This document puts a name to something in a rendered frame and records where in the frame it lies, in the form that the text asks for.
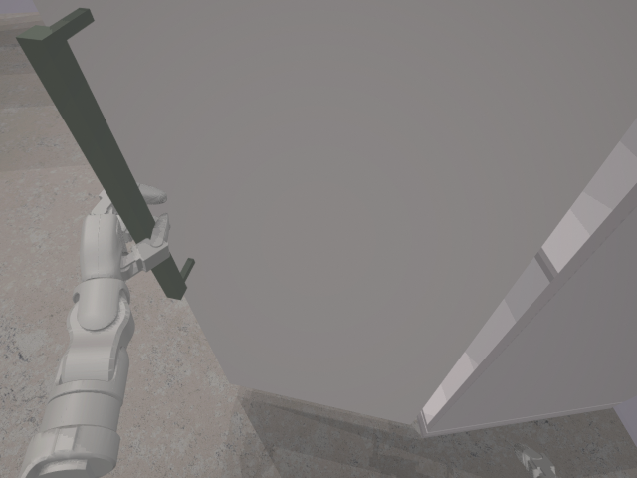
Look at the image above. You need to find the handle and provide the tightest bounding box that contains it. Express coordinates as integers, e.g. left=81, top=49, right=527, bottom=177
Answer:
left=15, top=8, right=195, bottom=300

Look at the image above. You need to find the fridge door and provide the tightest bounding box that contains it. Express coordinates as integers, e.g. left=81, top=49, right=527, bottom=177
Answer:
left=33, top=0, right=637, bottom=425

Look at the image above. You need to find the robot left forearm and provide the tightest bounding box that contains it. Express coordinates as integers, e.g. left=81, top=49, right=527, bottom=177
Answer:
left=18, top=278, right=135, bottom=478

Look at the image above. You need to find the left robot hand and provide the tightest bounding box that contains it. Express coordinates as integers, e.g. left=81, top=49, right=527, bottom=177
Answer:
left=80, top=183, right=171, bottom=282

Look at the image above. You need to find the right robot hand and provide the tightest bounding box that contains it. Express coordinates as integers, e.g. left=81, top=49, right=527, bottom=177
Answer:
left=514, top=443, right=560, bottom=478

